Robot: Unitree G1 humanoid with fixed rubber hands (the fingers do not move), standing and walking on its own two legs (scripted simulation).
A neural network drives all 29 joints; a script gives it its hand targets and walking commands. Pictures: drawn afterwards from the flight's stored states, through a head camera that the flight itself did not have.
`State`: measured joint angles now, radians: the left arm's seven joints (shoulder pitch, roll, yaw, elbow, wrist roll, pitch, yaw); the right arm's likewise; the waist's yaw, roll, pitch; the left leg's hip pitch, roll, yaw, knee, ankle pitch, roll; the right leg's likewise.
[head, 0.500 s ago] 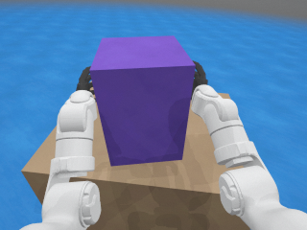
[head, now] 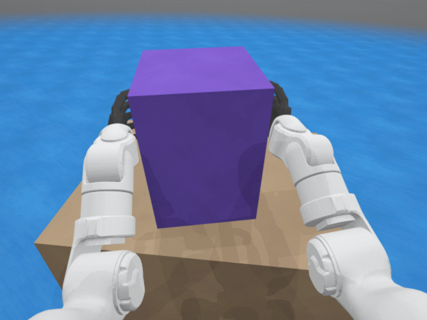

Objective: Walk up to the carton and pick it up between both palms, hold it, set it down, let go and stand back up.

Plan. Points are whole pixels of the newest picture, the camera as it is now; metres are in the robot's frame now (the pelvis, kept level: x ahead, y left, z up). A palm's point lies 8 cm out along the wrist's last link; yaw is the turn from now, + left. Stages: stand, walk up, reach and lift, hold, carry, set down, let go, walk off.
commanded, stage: hold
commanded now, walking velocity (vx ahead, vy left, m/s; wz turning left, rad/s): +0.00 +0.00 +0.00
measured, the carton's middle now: (200, 136) +0.38 +0.01 +0.22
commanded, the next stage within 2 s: none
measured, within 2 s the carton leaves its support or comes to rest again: neither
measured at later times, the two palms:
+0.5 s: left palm (124, 138) +0.37 +0.14 +0.23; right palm (274, 130) +0.37 -0.13 +0.24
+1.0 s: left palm (116, 133) +0.37 +0.15 +0.24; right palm (271, 122) +0.37 -0.12 +0.26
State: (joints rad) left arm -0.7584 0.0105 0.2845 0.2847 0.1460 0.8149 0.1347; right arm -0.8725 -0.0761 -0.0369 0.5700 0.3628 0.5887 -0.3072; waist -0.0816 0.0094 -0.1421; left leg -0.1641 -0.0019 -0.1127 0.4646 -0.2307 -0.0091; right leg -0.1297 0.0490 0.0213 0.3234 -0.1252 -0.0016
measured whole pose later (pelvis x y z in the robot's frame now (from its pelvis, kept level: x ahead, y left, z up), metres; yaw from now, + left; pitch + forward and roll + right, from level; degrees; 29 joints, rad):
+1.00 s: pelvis +0.01 +0.00 +0.00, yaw +1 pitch -4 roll -2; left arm -0.73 0.03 0.26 0.22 0.14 0.82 0.11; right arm -0.83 -0.07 -0.03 0.48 0.39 0.62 -0.35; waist -0.09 -0.02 -0.12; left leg -0.14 0.00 -0.13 0.47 -0.25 -0.01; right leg -0.09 0.05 0.01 0.30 -0.13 -0.01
